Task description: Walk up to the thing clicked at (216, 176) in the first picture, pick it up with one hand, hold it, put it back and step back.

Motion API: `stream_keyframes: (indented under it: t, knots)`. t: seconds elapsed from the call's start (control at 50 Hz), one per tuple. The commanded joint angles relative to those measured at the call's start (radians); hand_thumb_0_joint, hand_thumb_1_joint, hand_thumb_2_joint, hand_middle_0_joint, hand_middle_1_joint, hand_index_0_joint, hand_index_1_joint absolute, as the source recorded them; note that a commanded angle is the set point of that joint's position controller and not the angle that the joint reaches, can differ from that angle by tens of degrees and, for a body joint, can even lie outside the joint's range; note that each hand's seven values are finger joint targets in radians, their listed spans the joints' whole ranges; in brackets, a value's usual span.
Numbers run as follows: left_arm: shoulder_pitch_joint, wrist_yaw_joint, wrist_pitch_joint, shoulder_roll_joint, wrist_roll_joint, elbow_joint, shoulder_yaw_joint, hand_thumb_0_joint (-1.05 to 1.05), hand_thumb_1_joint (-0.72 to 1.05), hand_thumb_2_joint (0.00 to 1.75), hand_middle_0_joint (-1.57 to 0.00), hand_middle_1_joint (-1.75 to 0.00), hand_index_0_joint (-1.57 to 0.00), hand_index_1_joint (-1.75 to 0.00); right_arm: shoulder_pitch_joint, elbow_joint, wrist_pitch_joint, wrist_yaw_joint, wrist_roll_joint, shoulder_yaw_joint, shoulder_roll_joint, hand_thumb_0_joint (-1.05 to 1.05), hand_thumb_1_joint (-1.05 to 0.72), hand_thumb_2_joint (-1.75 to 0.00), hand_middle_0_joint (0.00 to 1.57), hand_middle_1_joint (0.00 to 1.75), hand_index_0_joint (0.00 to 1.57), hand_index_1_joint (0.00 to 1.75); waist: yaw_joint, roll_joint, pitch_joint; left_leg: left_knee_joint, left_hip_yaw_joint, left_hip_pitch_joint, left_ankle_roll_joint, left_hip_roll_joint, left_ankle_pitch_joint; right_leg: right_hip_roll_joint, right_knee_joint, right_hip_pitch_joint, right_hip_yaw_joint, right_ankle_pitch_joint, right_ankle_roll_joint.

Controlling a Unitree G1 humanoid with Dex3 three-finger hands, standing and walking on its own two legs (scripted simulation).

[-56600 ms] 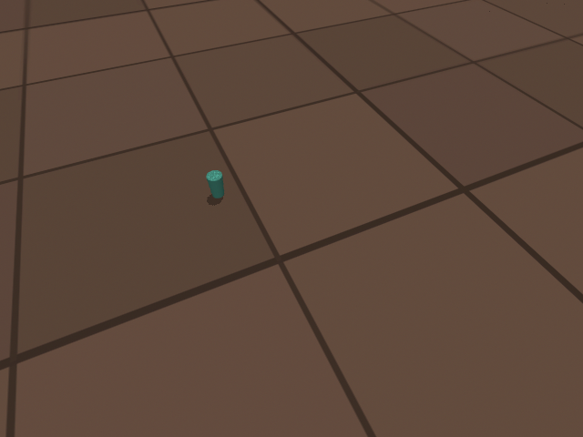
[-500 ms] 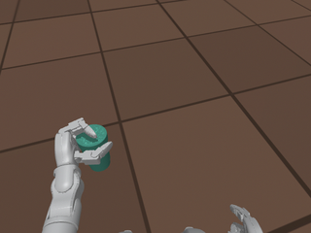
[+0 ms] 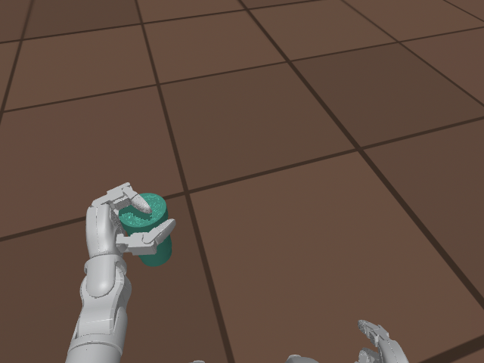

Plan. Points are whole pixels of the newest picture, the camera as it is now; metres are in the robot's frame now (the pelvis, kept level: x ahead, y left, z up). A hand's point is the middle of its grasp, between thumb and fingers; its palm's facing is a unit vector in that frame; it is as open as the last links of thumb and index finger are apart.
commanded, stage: crouch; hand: left
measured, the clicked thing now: (150, 233) +0.33 +0.17 +0.01
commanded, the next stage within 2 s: lower in 1.84 s
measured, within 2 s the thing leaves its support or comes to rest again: neither
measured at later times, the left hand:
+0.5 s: hand (155, 246) +0.35 +0.19 -0.09, palm faces +0.25 -0.97 -0.02, open 6.4 cm
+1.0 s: hand (164, 271) +0.40 +0.22 -0.33, palm faces +0.32 -0.95 -0.03, open 6.4 cm
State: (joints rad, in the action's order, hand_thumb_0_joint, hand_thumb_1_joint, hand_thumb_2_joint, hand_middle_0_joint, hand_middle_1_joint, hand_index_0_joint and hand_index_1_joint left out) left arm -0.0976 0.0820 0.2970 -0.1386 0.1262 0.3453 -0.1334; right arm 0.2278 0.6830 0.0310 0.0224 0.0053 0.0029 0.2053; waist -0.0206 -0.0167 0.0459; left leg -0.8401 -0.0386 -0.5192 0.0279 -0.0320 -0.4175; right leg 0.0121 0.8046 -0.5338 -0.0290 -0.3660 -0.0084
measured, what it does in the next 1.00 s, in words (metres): lowers itself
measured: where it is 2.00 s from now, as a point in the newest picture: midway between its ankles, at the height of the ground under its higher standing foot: outside the picture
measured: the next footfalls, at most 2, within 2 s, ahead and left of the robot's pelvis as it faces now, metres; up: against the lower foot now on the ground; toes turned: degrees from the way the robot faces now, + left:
none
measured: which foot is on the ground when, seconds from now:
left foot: down 0.00-1.00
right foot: down 0.00-1.00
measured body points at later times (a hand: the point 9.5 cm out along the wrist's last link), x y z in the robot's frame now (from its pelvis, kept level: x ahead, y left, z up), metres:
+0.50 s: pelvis -0.03 +0.00 -0.09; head +0.09 +0.02 +0.35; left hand +0.34 +0.24 -0.08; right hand +0.09 -0.26 -0.20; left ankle +0.01 +0.14 -0.70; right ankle +0.03 -0.13 -0.70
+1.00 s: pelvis -0.07 +0.01 -0.29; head +0.13 +0.04 +0.11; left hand +0.37 +0.27 -0.32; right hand +0.02 -0.26 -0.42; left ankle +0.00 +0.14 -0.70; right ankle +0.02 -0.13 -0.70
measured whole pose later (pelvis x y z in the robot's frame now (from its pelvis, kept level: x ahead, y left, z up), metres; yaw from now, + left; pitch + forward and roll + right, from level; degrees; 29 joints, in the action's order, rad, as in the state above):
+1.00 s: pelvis -0.07 +0.01 -0.29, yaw -2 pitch +34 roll -4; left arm -0.70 0.05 0.80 -0.38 0.03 1.15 -0.47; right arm 0.12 0.72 0.00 -0.10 0.12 -0.04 0.25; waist -0.14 0.02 0.16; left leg -2.05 -0.10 -1.93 0.04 0.00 -0.71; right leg 0.02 1.98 -1.94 -0.03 -0.63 -0.01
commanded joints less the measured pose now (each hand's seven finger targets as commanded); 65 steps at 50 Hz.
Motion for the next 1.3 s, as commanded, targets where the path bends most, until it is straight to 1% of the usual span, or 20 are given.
stream_keyframes:
  t: [0.0, 0.04, 0.2, 0.26, 0.28, 0.38, 0.4, 0.44, 0.52, 0.54, 0.58, 0.68, 0.74, 0.78, 0.86, 1.04, 1.1, 1.24, 1.26, 1.28]
  knots:
    - [-0.283, -0.001, 0.097, -0.134, 0.007, -0.240, -0.067, 0.00, 0.38, 1.17, -1.23, -1.31, -1.24, -1.31, -0.040, -0.129, 0.041, 0.011, 0.001, 0.052, 0.132, 0.00, -0.89, -0.90, 0.20, 0.30, 0.20, 0.30, 0.007, -0.001, 0.243, 0.128, 0.025, 0.074, -0.027, 0.026, 0.195, -0.023, -0.106, 0.130, -0.017, 0.199, 0.015]
    - [-0.279, -0.009, 0.099, -0.111, 0.007, -0.231, -0.037, 0.00, 0.38, 1.16, -1.19, -1.27, -1.21, -1.25, -0.048, -0.137, 0.043, 0.008, 0.000, 0.047, 0.126, 0.00, -0.91, -0.91, 0.20, 0.30, 0.20, 0.30, 0.000, -0.003, 0.225, 0.126, 0.029, 0.065, -0.028, 0.030, 0.175, -0.021, -0.115, 0.120, -0.013, 0.185, 0.013]
    - [-0.365, -0.007, 0.185, -0.111, -0.004, -0.057, -0.065, 0.00, 0.35, 1.14, -1.17, -1.26, -1.19, -1.24, -0.038, -0.099, 0.058, -0.007, 0.013, 0.063, 0.135, 0.00, -0.90, -0.90, 0.20, 0.30, 0.20, 0.30, -0.025, 0.021, 0.170, 0.055, 0.024, -0.083, -0.035, 0.029, 0.035, -0.014, -0.046, -0.037, -0.007, 0.063, 0.016]
    - [-0.401, -0.016, 0.254, -0.131, -0.009, 0.037, -0.096, 0.00, 0.37, 1.14, -1.19, -1.27, -1.22, -1.25, -0.029, -0.095, 0.063, -0.014, 0.022, 0.071, 0.138, 0.00, -0.90, -0.90, 0.20, 0.30, 0.20, 0.30, -0.036, 0.046, 0.254, -0.045, 0.032, -0.165, -0.039, 0.034, 0.051, -0.007, 0.029, -0.087, 0.008, 0.085, 0.014]
    - [-0.431, -0.017, 0.280, -0.157, -0.006, 0.057, -0.129, 0.00, 0.39, 1.15, -1.20, -1.29, -1.23, -1.26, -0.020, -0.093, 0.066, -0.020, 0.024, 0.070, 0.137, 0.00, -0.89, -0.90, 0.20, 0.30, 0.20, 0.30, -0.032, 0.038, 0.261, -0.077, 0.027, -0.207, -0.038, 0.035, 0.044, -0.008, 0.065, -0.116, 0.008, 0.082, 0.014]
    - [-0.489, -0.028, 0.417, -0.155, -0.016, 0.207, -0.127, 0.00, 0.41, 1.15, -1.20, -1.29, -1.23, -1.26, -0.014, -0.103, 0.066, -0.045, 0.041, 0.075, 0.157, 0.00, -0.89, -0.90, 0.20, 0.30, 0.20, 0.30, -0.040, -0.008, 0.425, -0.281, 0.013, -0.387, -0.031, 0.037, 0.033, -0.013, 0.288, -0.330, 0.001, 0.060, 0.027]
    - [-0.516, -0.025, 0.442, -0.201, -0.018, 0.215, -0.168, 0.00, 0.41, 1.15, -1.19, -1.28, -1.22, -1.26, -0.014, -0.105, 0.066, -0.049, 0.042, 0.074, 0.160, 0.00, -0.89, -0.90, 0.20, 0.30, 0.20, 0.30, -0.024, -0.010, 0.462, -0.323, 0.016, -0.440, -0.033, 0.040, 0.026, -0.008, 0.315, -0.338, 0.014, 0.051, 0.026]
    - [-0.571, -0.029, 0.479, -0.204, -0.024, 0.235, -0.152, 0.00, 0.43, 1.17, -1.20, -1.28, -1.22, -1.26, -0.012, -0.107, 0.063, -0.059, 0.046, 0.071, 0.169, 0.00, -0.89, -0.90, 0.20, 0.30, 0.20, 0.30, -0.034, -0.045, 0.533, -0.386, 0.010, -0.483, -0.030, 0.040, 0.041, -0.012, 0.390, -0.415, 0.013, 0.054, 0.032]
    - [-0.662, -0.027, 0.522, -0.236, -0.030, 0.300, -0.180, 0.00, 0.38, 1.15, -1.18, -1.25, -1.19, -1.24, 0.007, -0.087, 0.047, -0.070, 0.058, 0.074, 0.196, 0.00, -0.89, -0.90, 0.20, 0.30, 0.20, 0.30, -0.052, -0.090, 0.640, -0.510, -0.005, -0.556, -0.026, 0.039, 0.094, -0.019, 0.534, -0.574, -0.004, 0.079, 0.042]
    - [-0.663, -0.028, 0.530, -0.276, -0.024, 0.316, -0.221, 0.00, 0.37, 1.15, -1.16, -1.25, -1.18, -1.24, 0.003, -0.083, 0.043, -0.072, 0.060, 0.071, 0.200, 0.00, -0.89, -0.90, 0.20, 0.30, 0.20, 0.30, -0.034, -0.099, 0.659, -0.542, -0.002, -0.576, -0.027, 0.040, 0.100, -0.018, 0.561, -0.591, 0.002, 0.078, 0.041]
    - [-0.670, -0.026, 0.530, -0.244, -0.026, 0.362, -0.203, 0.00, 0.38, 1.16, -1.19, -1.26, -1.20, -1.25, 0.007, -0.082, 0.034, -0.078, 0.065, 0.073, 0.200, 0.00, -0.90, -0.90, 0.20, 0.30, 0.20, 0.30, -0.059, -0.061, 0.676, -0.593, 0.001, -0.681, -0.031, 0.042, 0.063, -0.014, 0.588, -0.589, 0.020, 0.063, 0.034]
    - [-0.728, -0.028, 0.539, -0.326, -0.046, 0.426, -0.273, 0.00, 0.37, 1.15, -1.20, -1.28, -1.22, -1.27, 0.021, -0.057, 0.014, -0.090, 0.072, 0.074, 0.227, 0.00, -0.91, -0.90, 0.20, 0.30, 0.20, 0.30, -0.070, -0.056, 0.722, -0.703, -0.007, -0.790, -0.033, 0.044, 0.036, -0.018, 0.711, -0.730, 0.001, 0.029, 0.041]
    - [-0.805, -0.030, 0.551, -0.307, -0.048, 0.460, -0.262, 0.00, 0.36, 1.15, -1.22, -1.28, -1.23, -1.27, 0.028, -0.043, 0.005, -0.096, 0.081, 0.067, 0.225, 0.00, -0.91, -0.91, 0.20, 0.30, 0.20, 0.30, -0.098, -0.065, 0.735, -0.775, -0.009, -0.858, -0.030, 0.043, 0.015, -0.017, 0.779, -0.810, -0.004, 0.007, 0.041]
    - [-0.810, -0.027, 0.557, -0.361, -0.056, 0.508, -0.306, 0.00, 0.35, 1.14, -1.21, -1.27, -1.22, -1.26, 0.037, -0.026, 0.000, -0.099, 0.088, 0.061, 0.231, 0.00, -0.91, -0.91, 0.20, 0.30, 0.20, 0.30, -0.090, -0.057, 0.743, -0.826, -0.003, -0.923, -0.030, 0.042, 0.001, -0.014, 0.818, -0.825, -0.001, -0.005, 0.038]
    - [-0.874, -0.031, 0.579, -0.403, -0.070, 0.551, -0.335, 0.00, 0.29, 1.14, -1.20, -1.27, -1.21, -1.27, 0.039, -0.013, -0.009, -0.108, 0.103, 0.043, 0.237, 0.00, -0.92, -0.91, 0.20, 0.30, 0.20, 0.30, -0.099, -0.091, 0.787, -0.925, 0.002, -0.967, -0.030, 0.042, 0.041, -0.015, 0.916, -0.903, -0.009, 0.027, 0.039]
    - [-1.038, -0.054, 0.609, -0.520, -0.103, 0.657, -0.376, 0.00, 0.24, 1.17, -1.21, -1.32, -1.23, -1.31, 0.021, -0.007, -0.024, -0.119, 0.129, 0.010, 0.270, 0.00, -0.92, -0.91, 0.20, 0.30, 0.20, 0.30, -0.159, -0.173, 0.729, -1.056, 0.007, -1.126, -0.024, 0.042, -0.159, -0.018, 1.079, -1.124, -0.052, -0.138, 0.038]
    - [-1.089, -0.059, 0.604, -0.601, -0.115, 0.676, -0.402, 0.00, 0.26, 1.16, -1.20, -1.30, -1.22, -1.29, 0.016, -0.005, -0.027, -0.121, 0.134, -0.008, 0.282, 0.00, -0.92, -0.91, 0.20, 0.30, 0.20, 0.30, -0.169, -0.171, 0.701, -1.103, 0.013, -1.211, -0.032, 0.044, -0.234, -0.021, 1.109, -1.143, -0.058, -0.200, 0.030]
    - [-1.116, -0.062, 0.587, -0.713, -0.121, 0.723, -0.458, 0.00, 0.24, 1.14, -1.19, -1.30, -1.22, -1.29, 0.015, 0.001, -0.042, -0.118, 0.154, -0.049, 0.318, 0.00, -0.90, -0.90, 0.20, 0.30, 0.20, 0.30, -0.191, -0.193, 0.653, -1.193, 0.003, -1.315, -0.034, 0.042, -0.288, -0.026, 1.183, -1.191, -0.084, -0.232, 0.021]
    - [-1.128, -0.063, 0.590, -0.701, -0.125, 0.710, -0.441, 0.00, 0.25, 1.15, -1.19, -1.30, -1.21, -1.29, 0.016, 0.001, -0.045, -0.120, 0.159, -0.059, 0.320, 0.00, -0.90, -0.90, 0.20, 0.30, 0.20, 0.30, -0.204, -0.216, 0.650, -1.199, -0.002, -1.310, -0.032, 0.041, -0.279, -0.028, 1.196, -1.198, -0.090, -0.219, 0.022]
    - [-1.114, -0.064, 0.587, -0.709, -0.124, 0.732, -0.456, 0.00, 0.26, 1.16, -1.17, -1.30, -1.20, -1.28, 0.013, -0.001, -0.046, -0.121, 0.161, -0.064, 0.329, 0.00, -0.90, -0.90, 0.20, 0.30, 0.20, 0.30, -0.204, -0.218, 0.637, -1.207, -0.011, -1.315, -0.031, 0.040, -0.274, -0.027, 1.212, -1.215, -0.099, -0.215, 0.023]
